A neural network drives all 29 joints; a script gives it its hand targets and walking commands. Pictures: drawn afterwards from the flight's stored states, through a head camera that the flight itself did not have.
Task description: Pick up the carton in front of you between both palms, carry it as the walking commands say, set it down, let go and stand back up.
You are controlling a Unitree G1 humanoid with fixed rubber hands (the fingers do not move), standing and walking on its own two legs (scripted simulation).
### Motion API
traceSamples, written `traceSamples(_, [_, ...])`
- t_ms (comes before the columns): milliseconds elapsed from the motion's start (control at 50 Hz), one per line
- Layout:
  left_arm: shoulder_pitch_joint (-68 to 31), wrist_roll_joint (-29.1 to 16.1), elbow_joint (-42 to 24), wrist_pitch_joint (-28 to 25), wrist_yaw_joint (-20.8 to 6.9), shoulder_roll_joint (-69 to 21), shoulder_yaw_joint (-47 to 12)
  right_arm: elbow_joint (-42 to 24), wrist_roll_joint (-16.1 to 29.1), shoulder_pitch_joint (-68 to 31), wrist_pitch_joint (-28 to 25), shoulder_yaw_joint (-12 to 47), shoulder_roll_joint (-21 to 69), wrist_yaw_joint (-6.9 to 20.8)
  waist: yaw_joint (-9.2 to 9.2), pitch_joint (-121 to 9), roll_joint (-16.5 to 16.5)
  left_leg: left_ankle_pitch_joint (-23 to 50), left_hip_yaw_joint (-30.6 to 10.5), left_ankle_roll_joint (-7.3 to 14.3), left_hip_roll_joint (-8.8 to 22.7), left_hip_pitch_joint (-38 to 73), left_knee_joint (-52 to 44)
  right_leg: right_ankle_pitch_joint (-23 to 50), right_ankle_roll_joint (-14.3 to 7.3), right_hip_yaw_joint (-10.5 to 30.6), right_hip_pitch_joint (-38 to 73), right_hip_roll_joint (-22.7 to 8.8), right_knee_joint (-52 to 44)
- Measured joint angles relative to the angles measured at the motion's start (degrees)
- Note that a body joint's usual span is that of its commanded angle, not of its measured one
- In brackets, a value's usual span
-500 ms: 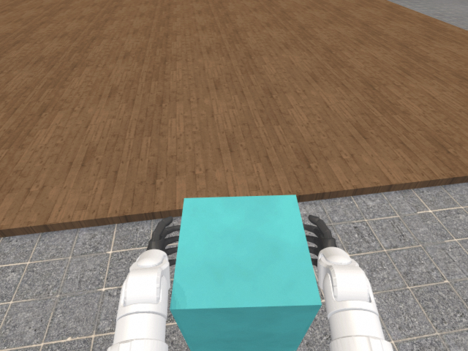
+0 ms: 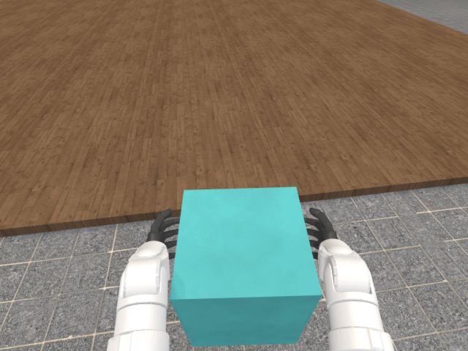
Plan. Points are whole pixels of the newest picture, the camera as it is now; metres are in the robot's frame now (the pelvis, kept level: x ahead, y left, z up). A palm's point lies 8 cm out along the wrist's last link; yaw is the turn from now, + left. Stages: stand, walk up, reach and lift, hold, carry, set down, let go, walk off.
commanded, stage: hold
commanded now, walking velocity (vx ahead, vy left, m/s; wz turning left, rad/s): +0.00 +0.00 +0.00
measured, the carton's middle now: (242, 269) +0.29 +0.00 -0.02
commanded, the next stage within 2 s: carry in 0.10 s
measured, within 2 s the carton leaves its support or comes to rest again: neither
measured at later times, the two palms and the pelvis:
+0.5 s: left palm (171, 204) +0.38 +0.14 +0.07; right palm (322, 202) +0.38 -0.16 +0.07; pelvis +0.11 -0.01 -0.02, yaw +2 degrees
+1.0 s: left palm (197, 130) +0.66 +0.11 +0.07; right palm (307, 128) +0.66 -0.19 +0.06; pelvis +0.39 -0.05 -0.03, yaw +3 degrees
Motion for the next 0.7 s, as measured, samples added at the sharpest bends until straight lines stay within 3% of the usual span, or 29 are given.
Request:
traceSamples(120, [0.2,0.1,-0.3,0.2,0.0,0.1,-0.3,-0.4,-0.1,0.3,0.3,0.3,-0.1,0.1,0.0,-1.9,-0.1,-0.9,0.5,0.0,0.1,-2.5,1.5,-0.9,0.1,-0.5,-2.5,-0.2,1.6])
traceSamples(200, [1.8,-1.1,-3.1,1.6,0.7,0.4,-2.2,-3.1,1.1,1.8,1.6,1.8,-0.4,-0.5,-0.07,-5.9,-0.1,-8.3,3.3,0.2,1.5,-7.5,5.9,-8.2,-0.1,-3.2,-7.4,-1.5,5.9])
traceSamples(240, [2.2,-2.2,-5.8,2.9,1.2,0.6,-2.9,-5.7,2.3,2.2,2.7,2.5,-0.7,-0.9,-0.1,-7.3,-0.1,-8.1,4.4,0.1,2.2,-9.4,7.2,-8.0,0.0,-4.4,-9.2,-2.1,7.0])
traceSamples(380, [3.6,-6.7,-15.1,12.2,3.4,2.8,-5.7,-14.2,6.3,3.0,11.8,6.2,-1.7,-3.9,-0.03,-11.8,-0.3,-10.0,6.8,-0.6,3.2,-11.6,11.6,-10.6,-0.1,-7.3,-12.6,-4.3,13.1])
traceSamples(440, [3.2,-8.4,-17.6,16.5,4.4,3.3,-6.6,-18.1,7.6,3.3,16.7,7.3,-2.7,-5.1,-0.39,-12.5,1.2,-13.0,6.2,-0.8,4.4,-12.3,14.2,-12.5,0.5,-9.0,-11.6,-3.5,12.9])
traceSamples(480, [2.7,-8.7,-19.3,18.6,5.3,2.3,-7.4,-21.4,8.9,4.4,19.2,7.0,-3.9,-5.3,-0.4,-12.5,1.0,-12.4,8.4,-0.9,5.3,-15.6,20.9,-14.3,0.1,-10.2,-10.9,-3.5,13.2])
traceSamples(520, [3.9,-8.3,-21.9,20.6,6.3,0.7,-8.1,-24.3,10.4,5.8,21.3,6.3,-4.4,-5.3,-0.06,-12.3,-0.5,-17.6,11.4,-0.9,4.7,-18.8,24.6,-15.1,0.4,-10.7,-9.3,-4.4,11.5])
traceSamples(560, [5.7,-8.6,-25.8,22.7,6.8,1.0,-9.2,-26.6,11.0,6.3,22.8,5.6,-3.4,-5.4,0.32,-11.0,-2.0,-17.4,14.3,-0.5,3.3,-20.1,20.0,-15.3,0.5,-10.4,-7.0,-5.4,9.2])
traceSamples(580, [6.4,-8.8,-28.0,23.6,6.9,1.2,-9.1,-27.7,10.9,6.2,23.3,5.6,-2.5,-5.5,0.54,-10.1,-2.7,-13.6,15.7,-0.1,2.5,-19.4,14.6,-15.8,0.6,-10.0,-6.0,-5.9,8.9])
traceSamples(600, [7.2,-9.1,-30.3,24.2,7.0,1.4,-8.4,-28.5,10.6,6.0,23.4,5.7,-1.3,-5.7,1.15,-9.3,-3.2,-7.2,16.8,1.2,2.0,-17.7,11.4,-16.6,0.7,-9.8,-5.9,-6.5,10.6])
traceSamples(620, [8.3,-9.6,-32.3,24.5,6.9,1.6,-7.5,-28.9,10.2,6.1,23.3,6.7,-0.6,-5.7,1.39,-9.0,-3.3,-5.5,17.8,2.3,2.1,-16.5,11.0,-15.9,1.0,-10.4,-7.5,-7.1,15.3])
traceSamples(700, [9.3,-10.8,-34.1,26.0,6.8,1.7,-6.7,-31.0,9.4,7.4,24.9,9.5,-1.3,-6.0,0.48,-8.3,0.1,-9.0,17.7,3.1,3.4,-10.3,5.9,-16.2,-0.4,-12.0,-18.6,-4.9,36.9])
